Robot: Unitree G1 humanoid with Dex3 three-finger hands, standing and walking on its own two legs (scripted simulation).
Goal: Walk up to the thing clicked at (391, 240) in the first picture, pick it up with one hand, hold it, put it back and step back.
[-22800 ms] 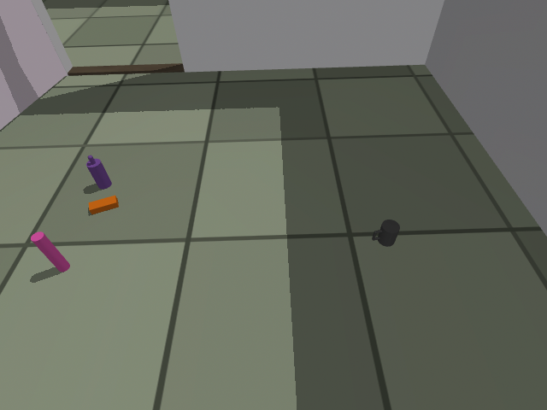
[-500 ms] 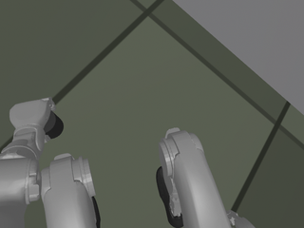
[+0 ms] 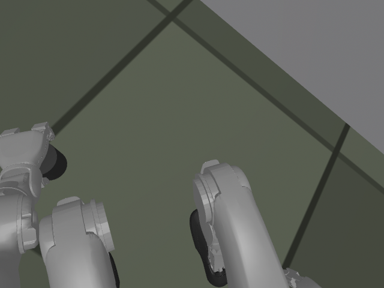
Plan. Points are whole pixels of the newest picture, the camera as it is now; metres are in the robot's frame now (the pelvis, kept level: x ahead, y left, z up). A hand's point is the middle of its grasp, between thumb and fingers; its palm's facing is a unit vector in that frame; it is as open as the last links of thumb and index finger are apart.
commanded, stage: open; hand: left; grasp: from above
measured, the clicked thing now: (39, 168) +0.41 +0.25 -0.25
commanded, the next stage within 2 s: withdraw in 0.58 s
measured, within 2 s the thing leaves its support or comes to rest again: neither
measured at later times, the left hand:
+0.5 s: hand (33, 160) +0.42 +0.25 -0.22, palm faces -0.45 -0.13 -0.88, open 13.2 cm
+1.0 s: hand (16, 146) +0.44 +0.26 -0.16, palm faces -0.30 -0.09 -0.95, open 14.0 cm
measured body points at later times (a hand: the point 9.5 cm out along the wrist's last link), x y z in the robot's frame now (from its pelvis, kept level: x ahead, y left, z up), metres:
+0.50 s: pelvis +0.00 +0.01 +0.00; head +0.25 +0.08 +0.37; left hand +0.44 +0.25 -0.17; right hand +0.04 -0.26 -0.09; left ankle +0.06 +0.14 -0.27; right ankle +0.11 -0.14 -0.27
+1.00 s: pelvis +0.01 +0.00 +0.02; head +0.23 +0.06 +0.40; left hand +0.45 +0.26 -0.10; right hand +0.05 -0.27 -0.09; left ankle +0.06 +0.14 -0.27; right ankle +0.11 -0.14 -0.27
